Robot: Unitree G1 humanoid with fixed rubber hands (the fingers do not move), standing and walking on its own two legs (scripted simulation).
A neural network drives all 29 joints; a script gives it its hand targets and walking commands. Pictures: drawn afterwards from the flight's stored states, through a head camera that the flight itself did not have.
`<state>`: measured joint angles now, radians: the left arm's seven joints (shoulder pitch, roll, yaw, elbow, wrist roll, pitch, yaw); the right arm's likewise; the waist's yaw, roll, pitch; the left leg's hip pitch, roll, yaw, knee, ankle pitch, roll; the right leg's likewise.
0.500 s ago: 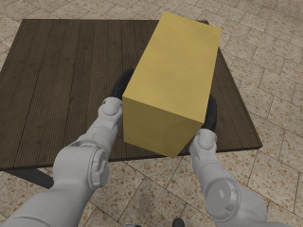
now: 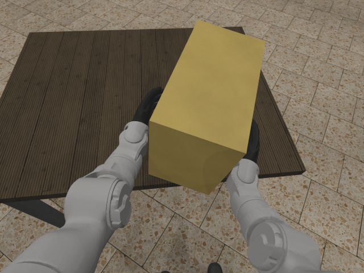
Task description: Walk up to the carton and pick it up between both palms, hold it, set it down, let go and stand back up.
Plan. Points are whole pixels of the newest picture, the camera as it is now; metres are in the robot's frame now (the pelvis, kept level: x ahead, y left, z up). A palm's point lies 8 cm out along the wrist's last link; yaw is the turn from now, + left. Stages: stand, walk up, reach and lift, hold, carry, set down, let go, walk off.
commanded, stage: reach and lift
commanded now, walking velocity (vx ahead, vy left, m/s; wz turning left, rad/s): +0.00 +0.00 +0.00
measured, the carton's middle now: (203, 111) +0.47 -0.03 +0.04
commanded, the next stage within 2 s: none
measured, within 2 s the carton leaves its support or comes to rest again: neither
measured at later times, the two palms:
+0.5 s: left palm (151, 95) +0.43 +0.08 +0.14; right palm (271, 140) +0.35 -0.16 +0.09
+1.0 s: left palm (148, 80) +0.42 +0.08 +0.19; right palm (282, 113) +0.38 -0.16 +0.15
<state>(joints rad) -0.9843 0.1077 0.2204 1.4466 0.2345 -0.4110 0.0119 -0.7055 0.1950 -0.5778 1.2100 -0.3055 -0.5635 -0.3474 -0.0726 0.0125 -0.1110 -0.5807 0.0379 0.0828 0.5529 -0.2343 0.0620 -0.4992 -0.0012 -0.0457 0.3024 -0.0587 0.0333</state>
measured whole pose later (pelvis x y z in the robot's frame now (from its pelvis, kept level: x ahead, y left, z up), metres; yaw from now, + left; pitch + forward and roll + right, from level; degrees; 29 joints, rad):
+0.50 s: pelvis +0.00 -0.01 +0.00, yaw +0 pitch +11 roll -3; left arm -0.90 0.07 0.00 1.04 0.11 0.00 0.05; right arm -0.54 0.16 -0.26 0.73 -0.03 -0.09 -0.35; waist -0.07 0.02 -0.21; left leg -0.50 0.04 0.08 0.54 -0.23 0.05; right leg -0.43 0.00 -0.04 0.33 -0.08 0.03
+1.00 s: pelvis +0.00 -0.04 +0.01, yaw +1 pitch -2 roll -1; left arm -0.92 0.04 0.31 0.89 0.14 0.35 0.05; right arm -0.74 0.15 -0.32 0.77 -0.03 0.23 -0.29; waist -0.07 0.02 -0.05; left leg -0.15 0.03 0.08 0.39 -0.20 0.02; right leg -0.15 0.00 -0.05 0.30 -0.12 0.01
